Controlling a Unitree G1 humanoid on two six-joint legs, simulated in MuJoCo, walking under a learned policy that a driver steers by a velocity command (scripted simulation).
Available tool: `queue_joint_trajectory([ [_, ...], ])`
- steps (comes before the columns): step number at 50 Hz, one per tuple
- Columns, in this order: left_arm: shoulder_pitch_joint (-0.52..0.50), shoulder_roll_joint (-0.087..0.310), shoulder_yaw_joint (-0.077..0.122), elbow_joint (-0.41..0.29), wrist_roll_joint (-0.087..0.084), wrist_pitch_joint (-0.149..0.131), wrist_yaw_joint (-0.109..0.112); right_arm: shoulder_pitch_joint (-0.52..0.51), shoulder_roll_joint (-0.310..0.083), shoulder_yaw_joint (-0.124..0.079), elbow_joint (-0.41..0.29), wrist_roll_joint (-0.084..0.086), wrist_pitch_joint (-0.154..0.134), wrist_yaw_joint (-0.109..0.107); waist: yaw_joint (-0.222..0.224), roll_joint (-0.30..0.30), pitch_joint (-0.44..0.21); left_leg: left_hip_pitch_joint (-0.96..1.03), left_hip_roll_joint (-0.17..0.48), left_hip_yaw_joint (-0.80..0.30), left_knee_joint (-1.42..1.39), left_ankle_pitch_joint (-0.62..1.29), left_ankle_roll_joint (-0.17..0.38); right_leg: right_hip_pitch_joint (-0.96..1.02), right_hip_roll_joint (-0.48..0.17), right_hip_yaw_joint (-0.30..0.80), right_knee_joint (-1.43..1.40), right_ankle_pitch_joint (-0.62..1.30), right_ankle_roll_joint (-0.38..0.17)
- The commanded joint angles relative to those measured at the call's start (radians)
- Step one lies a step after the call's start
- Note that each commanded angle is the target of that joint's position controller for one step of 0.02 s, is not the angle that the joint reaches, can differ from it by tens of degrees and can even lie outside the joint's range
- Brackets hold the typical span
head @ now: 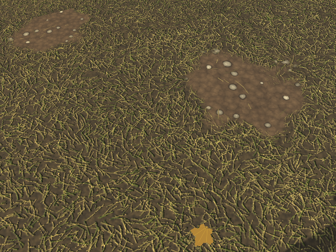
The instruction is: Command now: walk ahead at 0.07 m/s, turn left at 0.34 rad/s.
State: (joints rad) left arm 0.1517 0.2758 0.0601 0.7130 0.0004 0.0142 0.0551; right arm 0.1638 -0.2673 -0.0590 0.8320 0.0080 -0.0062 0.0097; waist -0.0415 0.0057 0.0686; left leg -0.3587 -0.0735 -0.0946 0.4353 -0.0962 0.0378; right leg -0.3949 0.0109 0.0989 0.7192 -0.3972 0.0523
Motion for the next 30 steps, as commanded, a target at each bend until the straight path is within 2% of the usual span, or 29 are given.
queue_joint_trajectory([
  [1, 0.075, 0.085, 0.028, -0.040, -0.001, -0.016, -0.004, -0.081, -0.184, -0.050, -0.093, 0.011, 0.007, -0.020, 0.047, 0.139, -0.153, 0.074, 0.227, -0.322, -0.160, -0.119, 0.162, 0.097, 0.021, -0.020, -0.091, 0.075, -0.013],
  [3, 0.103, 0.080, 0.030, -0.031, -0.001, -0.032, -0.014, -0.088, -0.177, -0.048, -0.100, 0.019, 0.022, -0.029, 0.075, 0.137, -0.144, 0.035, 0.194, -0.320, -0.118, -0.121, 0.130, 0.191, 0.029, -0.045, -0.254, 0.177, -0.035],
  [4, 0.119, 0.106, 0.038, -0.031, 0.003, -0.038, -0.015, -0.069, -0.159, -0.042, -0.101, 0.021, 0.027, -0.034, 0.081, 0.112, -0.150, -0.014, 0.163, -0.304, -0.074, -0.154, 0.094, 0.269, -0.018, -0.021, -0.322, 0.211, -0.059],
  [5, 0.153, 0.172, 0.052, -0.039, 0.022, -0.037, -0.008, -0.052, -0.114, -0.028, -0.112, 0.013, 0.025, -0.033, 0.079, -0.008, -0.174, -0.114, 0.104, -0.230, 0.080, -0.276, 0.039, 0.360, -0.197, 0.123, -0.376, 0.216, -0.124],
  [6, 0.120, 0.239, 0.069, -0.035, 0.048, -0.028, -0.013, -0.066, -0.097, -0.028, -0.150, 0.019, 0.017, -0.031, 0.049, -0.278, -0.114, -0.251, -0.045, -0.011, 0.275, -0.430, -0.014, 0.286, -0.357, 0.335, -0.454, 0.319, -0.257],
  [7, 0.059, 0.190, 0.056, -0.069, 0.063, -0.034, -0.012, -0.030, -0.170, -0.051, -0.130, 0.006, 0.008, -0.029, 0.044, -0.244, -0.122, -0.243, 0.008, -0.020, 0.520, -0.506, -0.048, 0.250, -0.416, 0.361, -0.451, 0.434, -0.317],
  [8, 0.006, 0.142, 0.041, -0.088, 0.051, -0.039, -0.008, 0.011, -0.201, -0.068, -0.104, 0.015, 0.012, -0.025, 0.019, -0.170, -0.122, -0.242, 0.018, -0.031, 0.630, -0.465, -0.063, 0.245, -0.375, 0.276, -0.424, 0.508, -0.295],
  [9, -0.038, 0.126, 0.036, -0.098, 0.032, -0.042, -0.007, 0.050, -0.190, -0.071, -0.078, 0.016, 0.027, -0.029, -0.001, -0.122, -0.113, -0.246, 0.027, -0.019, 0.689, -0.419, -0.086, 0.250, -0.317, 0.179, -0.399, 0.541, -0.255],
  [10, -0.050, 0.120, 0.033, -0.097, 0.016, -0.045, -0.007, 0.058, -0.176, -0.070, -0.074, 0.010, 0.040, -0.032, 0.004, -0.115, -0.103, -0.276, 0.038, -0.014, 0.733, -0.368, -0.106, 0.271, -0.297, 0.130, -0.384, 0.572, -0.240],
  [11, -0.042, 0.120, 0.031, -0.092, 0.012, -0.043, -0.006, 0.047, -0.149, -0.062, -0.083, 0.011, 0.048, -0.030, 0.012, -0.116, -0.096, -0.282, 0.047, 0.002, 0.744, -0.341, -0.123, 0.271, -0.280, 0.083, -0.378, 0.616, -0.239],
  [13, -0.007, 0.130, 0.036, -0.078, 0.015, -0.032, -0.003, -0.009, -0.121, -0.049, -0.124, 0.020, 0.052, -0.022, 0.042, -0.140, -0.090, -0.292, 0.064, 0.046, 0.666, -0.293, -0.147, 0.302, -0.262, 0.026, -0.382, 0.623, -0.253],
  [15, 0.021, 0.148, 0.045, -0.069, 0.016, -0.022, 0.002, -0.055, -0.107, -0.038, -0.161, 0.020, 0.051, -0.010, 0.071, -0.158, -0.113, -0.261, 0.087, 0.068, 0.553, -0.281, -0.155, 0.346, -0.275, 0.002, -0.373, 0.617, -0.263],
  [17, 0.020, 0.178, 0.056, -0.070, 0.013, -0.015, -0.001, -0.073, -0.100, -0.030, -0.188, 0.017, 0.051, 0.004, 0.081, -0.173, -0.133, -0.175, 0.099, 0.101, 0.446, -0.287, -0.143, 0.331, -0.292, -0.026, -0.365, 0.622, -0.267],
  [21, 0.016, 0.207, 0.069, -0.061, -0.009, -0.015, -0.018, -0.055, -0.133, -0.042, -0.213, 0.017, 0.060, 0.020, 0.074, -0.193, -0.136, -0.055, 0.082, 0.162, 0.264, -0.261, -0.095, 0.313, -0.325, -0.049, -0.322, 0.615, -0.253],
  [23, 0.000, 0.199, 0.068, -0.052, -0.031, -0.020, -0.022, 0.010, -0.134, -0.050, -0.198, 0.014, 0.064, 0.023, 0.029, -0.175, -0.140, 0.080, 0.053, 0.188, 0.058, -0.109, -0.042, 0.264, -0.305, -0.096, -0.233, 0.558, -0.193],
  [24, 0.059, 0.167, 0.061, -0.026, -0.025, -0.026, -0.027, 0.053, -0.167, -0.064, -0.189, 0.012, 0.064, 0.012, 0.021, -0.102, -0.158, 0.218, 0.057, 0.133, -0.037, 0.046, -0.004, 0.181, -0.265, -0.155, -0.128, 0.447, -0.122],
  [25, 0.078, 0.111, 0.043, -0.049, 0.022, -0.030, -0.033, 0.096, -0.295, -0.097, -0.201, 0.008, 0.060, -0.007, 0.039, 0.175, -0.195, 0.427, 0.294, -0.188, -0.037, 0.457, 0.089, -0.076, -0.159, -0.251, 0.164, 0.061, -0.015],
  [26, -0.018, 0.093, 0.033, -0.106, 0.034, -0.032, -0.025, 0.090, -0.331, -0.095, -0.223, -0.024, 0.044, -0.002, 0.000, 0.293, -0.216, 0.410, 0.481, -0.441, -0.046, 0.623, 0.315, -0.282, -0.021, -0.150, 0.384, -0.320, 0.032],
  [27, -0.067, 0.145, 0.047, -0.107, 0.016, -0.030, -0.020, 0.100, -0.280, -0.081, -0.223, -0.034, 0.023, 0.007, -0.042, 0.155, -0.238, 0.380, 0.451, -0.387, -0.072, 0.516, 0.336, -0.288, -0.043, -0.047, 0.494, -0.297, 0.024],
  [28, -0.070, 0.150, 0.051, -0.104, -0.001, -0.025, -0.016, 0.054, -0.252, -0.071, -0.218, -0.026, 0.010, 0.004, -0.008, 0.129, -0.188, 0.335, 0.388, -0.299, -0.073, 0.420, 0.279, -0.295, -0.057, -0.032, 0.501, -0.211, 0.010],
  [29, -0.047, 0.149, 0.055, -0.082, 0.003, -0.019, -0.006, 0.004, -0.228, -0.066, -0.222, -0.008, 0.008, -0.004, 0.018, 0.086, -0.158, 0.300, 0.331, -0.247, -0.075, 0.324, 0.224, -0.295, -0.067, -0.026, 0.461, -0.131, 0.010],
  [30, -0.034, 0.162, 0.061, -0.077, 0.011, -0.013, 0.003, -0.033, -0.206, -0.058, -0.228, 0.007, 0.013, -0.011, 0.035, 0.099, -0.142, 0.265, 0.306, -0.225, -0.082, 0.289, 0.199, -0.278, -0.069, -0.020, 0.428, -0.072, 0.015],
])
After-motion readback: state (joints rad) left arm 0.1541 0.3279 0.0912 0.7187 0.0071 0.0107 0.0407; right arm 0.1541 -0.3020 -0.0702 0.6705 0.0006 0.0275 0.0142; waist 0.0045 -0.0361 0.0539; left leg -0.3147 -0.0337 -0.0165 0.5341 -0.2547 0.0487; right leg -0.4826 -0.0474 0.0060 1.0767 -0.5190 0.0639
